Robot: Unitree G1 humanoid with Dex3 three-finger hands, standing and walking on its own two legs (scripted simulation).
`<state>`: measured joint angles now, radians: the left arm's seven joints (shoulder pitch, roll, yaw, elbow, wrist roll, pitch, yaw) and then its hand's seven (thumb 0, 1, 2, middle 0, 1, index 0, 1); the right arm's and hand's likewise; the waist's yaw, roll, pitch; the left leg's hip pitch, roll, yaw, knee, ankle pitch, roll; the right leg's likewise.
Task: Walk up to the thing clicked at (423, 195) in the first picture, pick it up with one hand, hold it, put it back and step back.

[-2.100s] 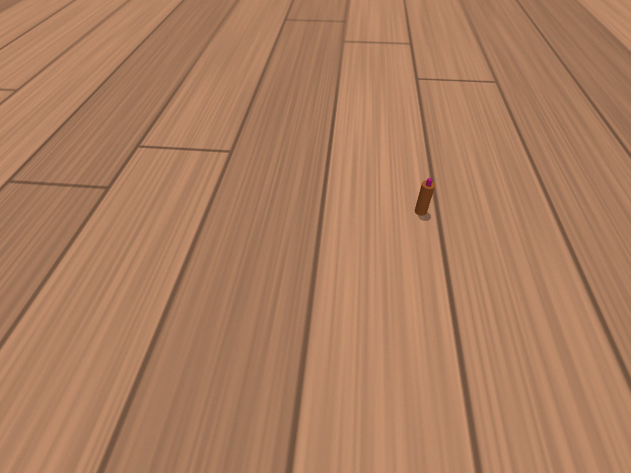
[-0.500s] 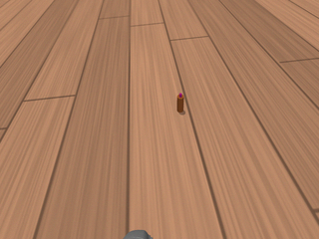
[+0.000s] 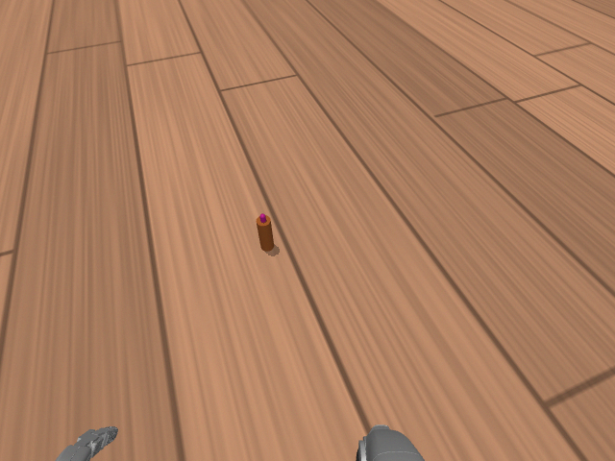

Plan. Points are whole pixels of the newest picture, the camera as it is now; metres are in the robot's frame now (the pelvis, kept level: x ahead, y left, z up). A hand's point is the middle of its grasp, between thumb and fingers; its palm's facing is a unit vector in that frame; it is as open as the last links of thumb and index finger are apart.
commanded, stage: walk up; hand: left
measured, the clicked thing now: (265, 231) +1.00 +0.17 -0.67
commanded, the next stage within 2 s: none
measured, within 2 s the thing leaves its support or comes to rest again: neither
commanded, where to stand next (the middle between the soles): +0.68 +0.01 m, yaw -3 degrees
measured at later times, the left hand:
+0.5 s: hand (140, 393) +0.25 +0.29 -0.16, palm faces -0.07 -0.93 -0.37, open 7.4 cm
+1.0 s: hand (187, 248) +0.52 +0.25 -0.12, palm faces -0.08 -0.90 -0.42, open 7.4 cm
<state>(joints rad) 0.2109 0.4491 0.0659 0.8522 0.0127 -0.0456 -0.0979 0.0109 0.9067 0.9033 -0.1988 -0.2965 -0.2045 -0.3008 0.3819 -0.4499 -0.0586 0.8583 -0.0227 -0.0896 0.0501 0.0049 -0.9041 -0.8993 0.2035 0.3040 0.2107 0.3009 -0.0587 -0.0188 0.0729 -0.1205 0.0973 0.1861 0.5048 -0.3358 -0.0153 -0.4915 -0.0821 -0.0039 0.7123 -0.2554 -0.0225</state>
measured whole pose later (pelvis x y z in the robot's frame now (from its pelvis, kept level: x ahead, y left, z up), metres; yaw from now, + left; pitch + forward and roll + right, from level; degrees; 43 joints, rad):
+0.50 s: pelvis +0.22 +0.00 -0.02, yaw -3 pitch -2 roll -1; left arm 0.37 0.44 0.04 0.87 0.01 -0.07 -0.05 0.01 0.90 0.90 -0.20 -0.30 -0.21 -0.30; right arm 0.26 -0.43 -0.07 0.86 -0.03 -0.08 0.07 0.01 -0.91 -0.90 0.20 0.30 0.21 0.30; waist 0.04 -0.02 0.07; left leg -0.42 0.06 0.08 0.63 -0.16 0.02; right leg -0.19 -0.05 0.00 0.72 -0.45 -0.01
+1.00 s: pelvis +0.40 -0.02 -0.01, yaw -4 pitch -3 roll +0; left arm 0.24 0.41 0.05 0.86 0.01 -0.10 -0.05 0.01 0.91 0.90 -0.20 -0.30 -0.21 -0.30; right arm 0.35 -0.44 -0.04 0.87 0.00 -0.02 0.04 0.01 -0.91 -0.90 0.20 0.30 0.21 0.30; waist -0.01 0.06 0.08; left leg -0.29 0.03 0.02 1.00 -0.48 0.04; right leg -0.35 -0.04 -0.07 0.63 -0.23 -0.03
